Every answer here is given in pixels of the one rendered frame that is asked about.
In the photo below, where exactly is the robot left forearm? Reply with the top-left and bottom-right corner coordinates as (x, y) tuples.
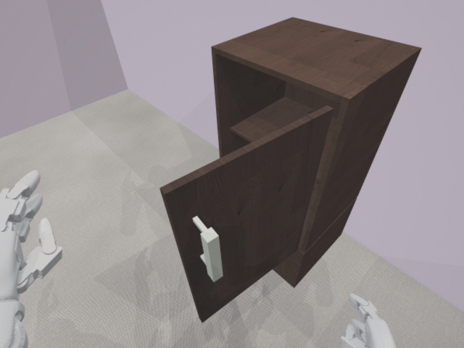
(0, 299), (28, 348)

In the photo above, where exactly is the robot right hand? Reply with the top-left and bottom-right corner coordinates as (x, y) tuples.
(341, 294), (396, 348)

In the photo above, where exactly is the robot left hand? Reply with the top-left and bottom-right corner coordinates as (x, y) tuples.
(0, 170), (62, 301)

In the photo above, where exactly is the handle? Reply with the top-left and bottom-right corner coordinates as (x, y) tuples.
(192, 216), (223, 282)

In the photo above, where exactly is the cupboard door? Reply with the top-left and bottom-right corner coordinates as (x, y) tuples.
(159, 105), (334, 323)

